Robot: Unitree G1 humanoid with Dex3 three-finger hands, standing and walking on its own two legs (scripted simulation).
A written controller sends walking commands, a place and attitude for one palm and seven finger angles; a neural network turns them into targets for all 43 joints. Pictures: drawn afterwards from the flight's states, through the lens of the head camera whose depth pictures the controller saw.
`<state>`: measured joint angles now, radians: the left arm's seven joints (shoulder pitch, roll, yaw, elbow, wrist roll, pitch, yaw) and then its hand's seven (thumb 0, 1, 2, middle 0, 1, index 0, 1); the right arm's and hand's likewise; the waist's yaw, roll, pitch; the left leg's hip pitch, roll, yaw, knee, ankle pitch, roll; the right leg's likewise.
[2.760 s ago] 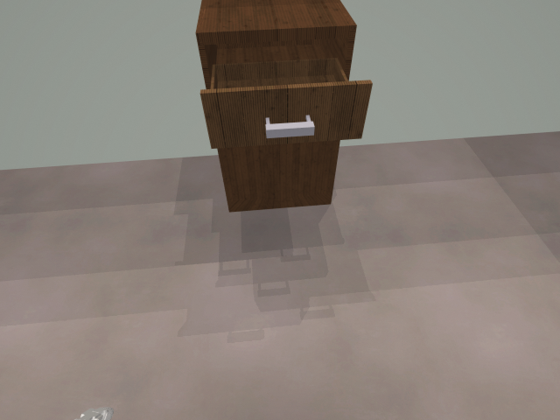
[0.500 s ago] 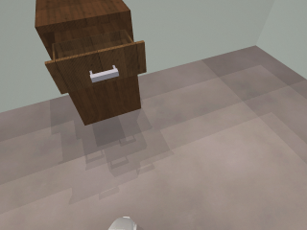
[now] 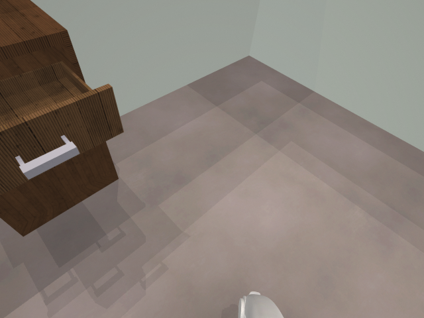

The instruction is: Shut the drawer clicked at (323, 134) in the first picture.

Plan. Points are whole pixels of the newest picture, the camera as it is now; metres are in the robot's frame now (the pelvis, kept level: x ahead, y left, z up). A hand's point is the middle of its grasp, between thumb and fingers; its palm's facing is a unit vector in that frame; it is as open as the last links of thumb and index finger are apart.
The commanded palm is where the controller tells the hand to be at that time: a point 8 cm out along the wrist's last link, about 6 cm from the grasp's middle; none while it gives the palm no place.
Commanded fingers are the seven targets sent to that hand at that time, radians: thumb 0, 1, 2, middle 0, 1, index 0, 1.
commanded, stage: walk to a spot facing it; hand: left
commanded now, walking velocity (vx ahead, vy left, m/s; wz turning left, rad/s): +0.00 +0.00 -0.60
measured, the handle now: (47, 154) +0.48 +0.46 -0.07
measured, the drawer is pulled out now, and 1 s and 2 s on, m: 0.30 0.30 0.30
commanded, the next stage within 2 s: turn to face it in 1.42 s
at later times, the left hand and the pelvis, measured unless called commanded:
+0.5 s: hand (166, 248) +0.30 +0.13 -0.17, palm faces -0.26 -0.94 -0.22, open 7.3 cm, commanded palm none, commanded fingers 0.00 0.90 0.90 -0.20 -0.30 -0.20 -0.30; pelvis +0.15 -0.03 -0.01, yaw -16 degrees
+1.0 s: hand (142, 228) +0.35 +0.20 -0.18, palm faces -0.45 -0.87 -0.19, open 7.4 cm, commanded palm none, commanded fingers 0.00 0.90 0.90 -0.20 -0.30 -0.20 -0.30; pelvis +0.22 +0.02 +0.00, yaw -35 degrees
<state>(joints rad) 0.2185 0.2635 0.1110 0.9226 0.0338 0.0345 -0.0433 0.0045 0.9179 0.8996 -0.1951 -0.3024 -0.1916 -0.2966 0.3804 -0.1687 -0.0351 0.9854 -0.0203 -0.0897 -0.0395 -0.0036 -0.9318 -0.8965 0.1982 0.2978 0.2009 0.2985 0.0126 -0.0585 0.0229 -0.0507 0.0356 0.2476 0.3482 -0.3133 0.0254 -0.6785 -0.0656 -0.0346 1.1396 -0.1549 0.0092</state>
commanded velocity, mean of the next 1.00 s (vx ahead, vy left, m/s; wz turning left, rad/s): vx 0.05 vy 0.00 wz -0.60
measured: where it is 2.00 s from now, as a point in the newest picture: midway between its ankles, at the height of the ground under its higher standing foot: outside the picture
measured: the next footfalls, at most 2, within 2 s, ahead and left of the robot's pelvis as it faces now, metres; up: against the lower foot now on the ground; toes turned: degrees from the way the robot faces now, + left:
right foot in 0.22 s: +0.23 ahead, -0.10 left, +0.00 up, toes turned -15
left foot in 0.74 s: +0.28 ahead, +0.09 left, +0.00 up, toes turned -23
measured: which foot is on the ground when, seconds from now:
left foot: down 0.00-0.20, up 0.22-0.72, down 0.74-1.00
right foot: up 0.00-0.20, down 0.22-0.76, up 0.78-1.00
